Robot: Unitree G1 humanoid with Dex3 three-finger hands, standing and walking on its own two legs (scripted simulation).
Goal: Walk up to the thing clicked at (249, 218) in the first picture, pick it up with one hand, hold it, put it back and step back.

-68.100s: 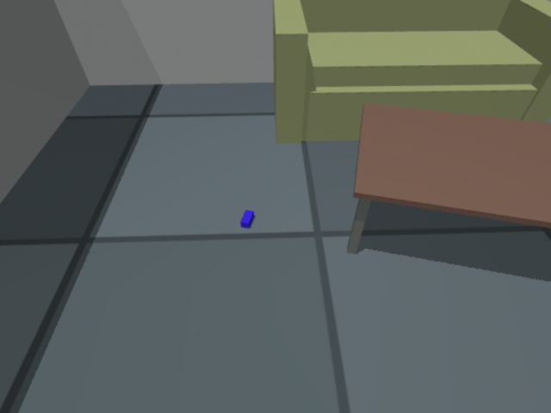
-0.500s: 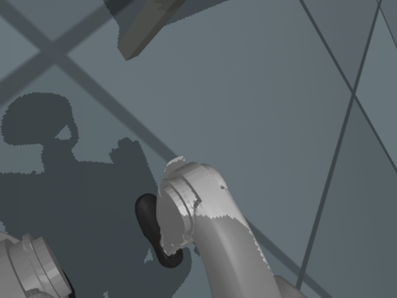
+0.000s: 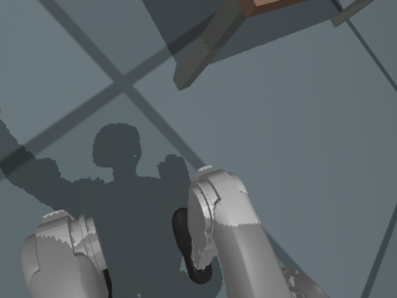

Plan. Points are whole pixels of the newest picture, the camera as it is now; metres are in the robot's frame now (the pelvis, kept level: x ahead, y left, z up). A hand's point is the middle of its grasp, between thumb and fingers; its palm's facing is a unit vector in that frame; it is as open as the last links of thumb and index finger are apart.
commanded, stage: settle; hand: left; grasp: from above
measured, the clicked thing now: out of the picture +0.51 +0.37 -0.21
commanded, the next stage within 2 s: go down in 0.02 s
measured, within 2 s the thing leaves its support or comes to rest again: neither
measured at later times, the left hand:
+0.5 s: hand out of the picture +0.47 +0.35 -0.08, palm faces -0.39 -0.16 -0.91, open 7.2 cm
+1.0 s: hand out of the picture +0.43 +0.36 +0.05, palm faces -0.42 -0.16 -0.90, open 8.6 cm
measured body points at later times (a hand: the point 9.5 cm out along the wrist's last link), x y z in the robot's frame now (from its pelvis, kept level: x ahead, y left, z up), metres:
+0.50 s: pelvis +0.00 +0.00 +0.04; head +0.24 +0.08 +0.41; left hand +0.48 +0.36 -0.03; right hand +0.07 -0.28 -0.06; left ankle +0.07 +0.12 -0.29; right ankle +0.12 -0.13 -0.29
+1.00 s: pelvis +0.00 +0.00 +0.13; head +0.19 +0.06 +0.53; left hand +0.44 +0.36 +0.10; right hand +0.12 -0.26 +0.02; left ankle +0.07 +0.12 -0.29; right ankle +0.12 -0.13 -0.29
